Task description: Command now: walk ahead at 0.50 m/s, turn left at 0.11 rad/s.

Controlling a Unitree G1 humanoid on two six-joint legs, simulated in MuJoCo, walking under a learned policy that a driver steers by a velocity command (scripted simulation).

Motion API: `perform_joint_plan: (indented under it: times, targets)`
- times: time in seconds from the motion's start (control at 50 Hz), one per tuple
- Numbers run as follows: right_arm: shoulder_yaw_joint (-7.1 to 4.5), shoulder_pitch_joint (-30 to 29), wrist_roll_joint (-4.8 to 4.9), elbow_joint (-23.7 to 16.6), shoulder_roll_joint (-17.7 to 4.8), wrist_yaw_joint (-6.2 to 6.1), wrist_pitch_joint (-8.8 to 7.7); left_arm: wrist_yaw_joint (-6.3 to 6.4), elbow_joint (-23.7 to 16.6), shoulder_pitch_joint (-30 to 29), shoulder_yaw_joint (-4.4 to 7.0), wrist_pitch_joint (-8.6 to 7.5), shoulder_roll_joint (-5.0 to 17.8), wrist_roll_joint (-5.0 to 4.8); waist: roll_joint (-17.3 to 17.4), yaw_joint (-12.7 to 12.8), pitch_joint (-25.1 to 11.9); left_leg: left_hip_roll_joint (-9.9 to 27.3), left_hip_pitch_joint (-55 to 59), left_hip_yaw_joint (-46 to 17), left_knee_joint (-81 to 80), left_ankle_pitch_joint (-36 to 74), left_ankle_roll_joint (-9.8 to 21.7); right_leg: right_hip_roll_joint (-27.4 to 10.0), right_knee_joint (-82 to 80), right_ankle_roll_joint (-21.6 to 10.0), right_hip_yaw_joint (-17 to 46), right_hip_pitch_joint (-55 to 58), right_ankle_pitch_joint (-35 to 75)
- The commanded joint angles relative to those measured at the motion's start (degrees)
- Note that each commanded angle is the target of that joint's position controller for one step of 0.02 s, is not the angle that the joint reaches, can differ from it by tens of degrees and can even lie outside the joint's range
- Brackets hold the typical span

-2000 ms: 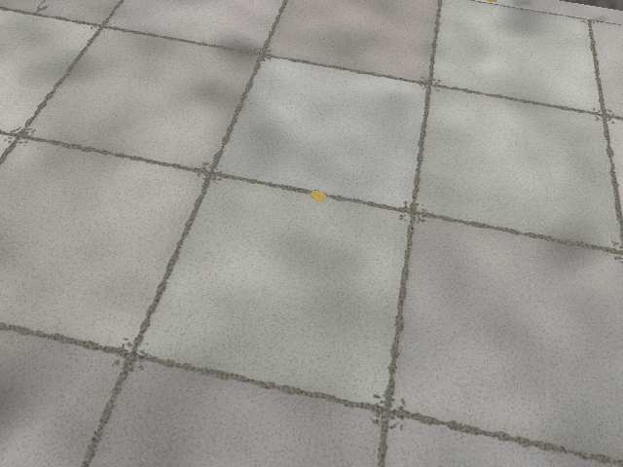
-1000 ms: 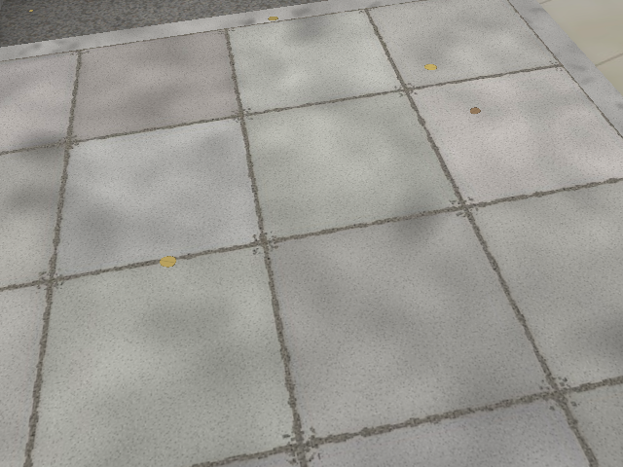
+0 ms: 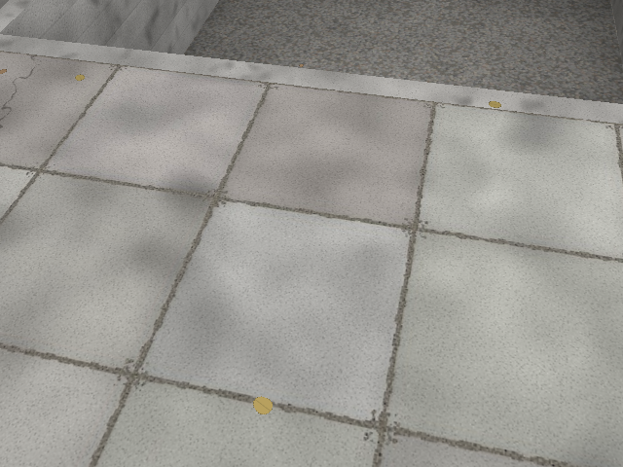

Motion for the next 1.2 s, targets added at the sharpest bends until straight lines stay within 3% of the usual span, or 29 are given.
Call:
perform_joint_plan:
  times: [0.02, 0.1, 0.16, 0.28, 0.34, 0.38, 0.4, 0.42, 0.44, 0.46, 0.48, 0.52, 0.6, 0.66, 0.72, 0.76, 0.84, 0.88, 0.9, 0.92, 0.94, 0.96, 0.98, 1.0, 1.02, 1.04, 1.08, 1.14, 1.2]
  targets:
    - [-1.4, -2.8, -0.3, -5.7, -4.6, 0.11, -1.09, 0.23, -2.0, 2.8, 1.53, -0.49, 6.1, 0.18, -7.5, 0.7, -1.6, 6.5, -14.7, -1.3, -2.3, 5.6, -0.6, -14.5, -16.9, -9.8, 20.2, 14.0, 1.8]
    - [-0.54, -6.4, -0.9, -6.3, -2.4, 0.06, -0.76, 0.68, 0.0, 4.3, 2.16, -0.46, 8.2, -0.67, -5.8, 1.0, -0.4, 7.3, -16.2, 0.7, -13.3, 10.5, -2.6, -14.3, -19.6, -11.1, 13.8, 13.3, 11.7]
    - [0.07, -11.5, -0.77, -7.0, -1.1, 0.48, -1.31, 1.03, 1.5, 5.6, 2.36, 0.29, 9.3, -1.01, -5.8, 2.9, 0.5, 6.6, -14.2, 2.0, -24.8, 19.5, -3.1, -12.6, -20.2, -9.6, 9.3, 13.7, 13.2]
    - [0.0, -20.2, 0.15, -9.5, -1.7, 2.03, -2.33, 1.24, 5.0, 10.3, 2.71, 1.7, 10.5, -1.71, -6.1, 5.5, 2.8, 4.2, -11.4, 3.3, -36.7, 23.2, -1.4, -15.0, -17.9, -8.3, 8.4, 19.0, 14.0]
    - [-0.74, -18.4, 0.0, -9.5, -3.5, 2.57, -2.71, 1.71, 5.7, 9.5, 3.19, 2.56, 11.8, -1.82, -7.0, 2.9, 1.4, 2.8, -6.8, 4.0, -39.5, 17.8, 1.1, -16.4, -13.2, -6.8, 8.5, 22.9, 23.0]
    - [-2.8, -6.0, -0.46, -5.9, -7.2, 1.9, -2.65, 1.98, 5.4, 8.1, 2.81, 3.0, 11.1, -1.64, -6.0, -3.7, -6.6, 0.8, 12.3, 6.1, -41.7, 19.3, 4.2, -12.4, 1.6, -4.3, 4.6, 19.4, 35.9]
    - [-4.0, 4.7, -1.12, -4.0, -11.3, 1.2, -2.39, 2.17, 3.8, 7.8, 1.52, 2.83, 8.3, -0.27, -0.6, -7.7, -15.3, 10.8, 29.8, -4.7, -39.0, 21.9, 8.1, -9.3, 18.5, -2.2, 2.3, 7.9, 21.8]
    - [-4.72, 7.0, -1.32, -3.0, -15.5, 1.33, -2.12, 1.75, 2.6, 15.2, -0.43, 1.64, 1.8, -0.44, 14.8, -3.5, -21.7, 23.3, 47.7, -31.5, -44.1, 11.2, 17.5, 1.2, 38.1, 1.6, 2.2, -15.0, -18.4]
    - [-3.43, 7.4, -0.28, -3.0, -9.9, 1.31, -1.88, 1.39, 3.5, 11.9, 0.68, 0.58, 7.4, -1.57, 10.2, -6.4, -20.5, 22.8, 46.7, -36.6, -49.0, 2.3, 17.1, -0.9, 44.6, 1.5, 8.7, -22.3, -23.1]
    - [-2.67, 3.7, -0.29, -3.2, -7.8, 1.0, -1.82, 1.06, 2.0, 6.6, 1.47, 0.08, 9.9, -2.99, 7.0, -6.1, -11.7, 21.3, 39.5, -27.5, -50.2, 3.1, 14.6, -3.6, 45.5, 1.0, 8.1, -25.7, -18.3]
    - [-2.22, 0.1, -0.66, -3.6, -6.6, 0.91, -1.81, 1.18, 1.5, 3.7, 1.33, 0.03, 9.4, -2.72, 2.5, -4.4, -7.4, 19.1, 31.6, -21.0, -51.5, 7.6, 12.9, -6.2, 43.1, 1.1, 6.6, -24.0, -13.1]
    - [-1.44, -4.2, -1.69, -3.5, -3.9, 1.1, -2.33, 1.2, 1.6, 3.5, 1.72, 1.07, 8.4, -1.7, 2.8, -0.9, -3.0, 15.9, 20.6, -13.1, -55.4, 14.4, 11.5, -9.1, 38.3, 1.8, 7.1, -18.7, -7.5]
    - [-2.19, -4.9, -1.74, -1.2, -5.1, 0.93, -4.0, 1.63, 1.7, 4.0, 1.39, 3.4, 5.4, -1.71, 2.1, 1.0, -0.1, 15.4, 13.9, -3.7, -60.7, 21.0, 11.7, -9.5, 34.0, 3.6, 8.1, -17.5, -1.8]
    - [-2.43, -4.3, -1.81, 0.2, -6.0, 0.3, -3.96, 1.38, 0.6, 0.5, 1.38, 3.27, 4.8, -1.53, 1.1, 0.1, 1.1, 14.1, 15.8, 2.7, -61.3, 25.1, 10.1, -9.0, 25.8, 3.9, 8.3, -19.9, 8.0]
    - [-2.53, -3.3, -1.51, 1.2, -7.1, -0.14, -3.63, 0.36, -1.1, -5.0, 0.88, 2.81, 3.5, -1.45, 0.7, -2.1, 2.4, 13.0, 16.9, 7.9, -61.7, 25.9, 8.3, -8.2, 15.5, 3.3, 4.8, -17.7, 15.8]
    - [-2.62, -2.2, -1.34, 2.1, -7.8, -0.62, -2.83, -0.43, -3.1, -9.2, 0.54, 2.62, 2.6, -1.0, -0.1, -3.5, 4.2, 13.4, 18.9, 10.5, -59.4, 33.4, 7.6, -7.3, 10.0, 2.7, 2.3, -17.1, 17.0]
    - [-3.29, -1.6, -0.15, 2.6, -10.0, -1.77, -0.31, -2.26, -6.1, -9.6, 1.55, 2.75, 4.3, -0.72, 2.6, -2.4, 1.3, 15.3, 26.3, 12.4, -49.6, 50.4, 5.3, -4.2, 5.6, 0.5, -1.3, -14.3, 9.5]
    - [-3.72, -3.2, 0.38, 1.8, -10.9, -2.62, 0.85, -2.55, -4.9, -1.7, 3.25, 2.91, 7.3, -0.54, 3.5, 2.0, -3.3, 14.5, 26.8, 13.2, -37.7, 59.2, 3.4, -0.6, 3.6, -1.7, -3.2, -5.2, 5.5]
    - [-3.37, -4.0, 0.46, 1.3, -9.9, -2.81, 1.09, -1.89, -3.2, 5.3, 4.68, 2.84, 9.9, -0.44, 1.4, 5.8, -6.9, 11.7, 23.2, 14.5, -26.5, 54.9, 1.2, 1.2, -1.6, -3.6, -2.9, 4.7, 11.7]
    - [-2.19, -1.0, -1.53, 0.1, -6.8, -2.54, 0.56, -0.38, -3.1, 9.1, 5.92, 3.3, 14.9, -0.32, -8.0, 6.1, -12.4, 7.5, 9.8, 14.9, -8.9, 29.4, -2.3, -8.2, 0.1, -7.6, 9.6, 20.5, 35.1]
    - [-0.24, 6.6, -3.42, -1.5, -1.4, -1.26, -0.51, 0.11, -5.6, 5.4, 5.71, 3.31, 19.3, 0.86, -17.9, -0.9, -20.6, -3.5, -11.0, 7.8, 12.0, -20.2, -6.1, -23.8, 2.1, -21.1, 36.6, 37.7, 55.9]
    - [-1.2, 3.7, -1.82, -0.4, -7.5, -0.36, -1.08, -0.21, -7.1, 6.4, 5.11, 3.63, 15.1, 0.51, -8.9, 4.5, -29.0, -1.3, -12.0, -2.9, 16.0, -17.7, -5.4, -23.5, -1.5, -22.1, 37.5, 37.7, 46.6]
    - [-1.56, -2.0, -0.06, -2.2, -8.5, -0.29, -0.91, -0.28, -7.5, 2.6, 4.41, 3.74, 12.6, 0.0, -6.4, 4.3, -21.3, 0.9, -15.2, -2.3, 13.9, -12.4, -4.4, -20.3, -3.2, -19.2, 30.2, 31.6, 38.8]
    - [-1.43, -4.2, -0.54, -2.4, -7.7, -0.98, -0.45, 0.0, -7.3, -0.1, 3.96, 4.14, 10.6, -1.03, -1.9, 2.6, -14.0, 3.0, -16.2, -1.2, 9.3, -8.0, -4.4, -16.9, -5.0, -15.9, 25.2, 23.2, 31.9]
    - [-1.64, -5.2, -1.29, -2.4, -7.8, -1.72, 0.35, 0.39, -7.7, -2.2, 3.55, 4.61, 9.4, -1.27, -1.7, 1.2, -9.8, 4.2, -14.3, -1.1, 5.4, -5.3, -4.7, -15.0, -7.0, -14.4, 23.0, 15.4, 27.5]
    - [-1.9, -4.4, -1.35, -2.5, -8.0, -1.92, 1.27, 0.64, -8.1, -3.6, 3.44, 4.96, 9.3, -0.67, -3.3, -0.8, -8.1, 4.5, -10.2, -1.1, 2.8, -3.7, -4.8, -13.4, -8.9, -13.7, 21.6, 8.9, 24.8]
    - [-1.63, -2.5, -1.66, -2.1, -6.3, -2.26, 2.12, 0.97, -8.4, -5.1, 3.82, 5.14, 10.2, 0.24, -5.7, -2.2, -7.8, 3.3, -6.3, 0.0, -2.0, -1.9, -5.8, -11.5, -9.9, -13.5, 19.6, 3.2, 26.1]
    - [-1.24, -2.9, -1.8, -1.7, -5.3, -2.91, 2.54, 2.04, -7.9, -4.7, 3.98, 5.48, 10.7, -0.02, -6.4, -1.7, -10.3, 2.7, -5.7, -0.1, -8.9, 1.5, -7.3, -11.0, -8.7, -12.8, 18.3, 3.6, 25.6]
    - [-1.05, -5.3, -1.3, -2.2, -4.9, -2.75, 3.09, 2.8, -7.7, -5.2, 3.46, 6.39, 9.7, -0.25, -7.7, -0.5, -10.7, 3.4, -3.6, -0.2, -14.9, 6.4, -7.4, -9.5, -10.0, -10.8, 18.7, 2.0, 6.4]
